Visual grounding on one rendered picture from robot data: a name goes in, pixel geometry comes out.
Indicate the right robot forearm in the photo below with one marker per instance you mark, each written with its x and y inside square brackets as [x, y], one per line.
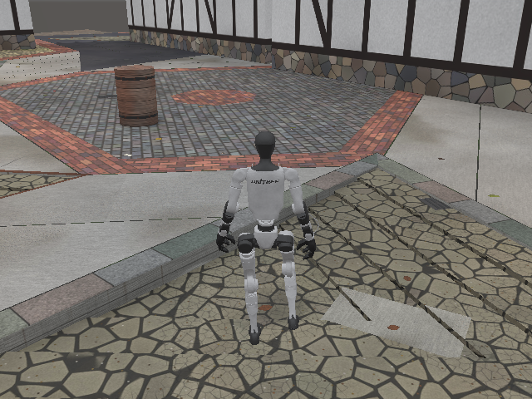
[305, 224]

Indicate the robot right hand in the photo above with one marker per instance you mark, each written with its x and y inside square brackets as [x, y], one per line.
[311, 247]

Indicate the left robot upper arm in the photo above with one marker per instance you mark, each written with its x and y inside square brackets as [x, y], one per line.
[235, 189]

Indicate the left robot forearm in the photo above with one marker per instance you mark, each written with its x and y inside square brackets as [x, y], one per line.
[225, 222]

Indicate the robot left hand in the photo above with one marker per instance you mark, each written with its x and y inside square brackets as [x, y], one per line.
[224, 240]

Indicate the robot left thigh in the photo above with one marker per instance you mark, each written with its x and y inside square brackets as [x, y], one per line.
[247, 257]

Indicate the right robot upper arm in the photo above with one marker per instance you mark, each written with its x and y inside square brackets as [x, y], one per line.
[295, 189]

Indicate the left robot foot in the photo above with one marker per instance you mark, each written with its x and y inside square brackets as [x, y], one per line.
[254, 337]

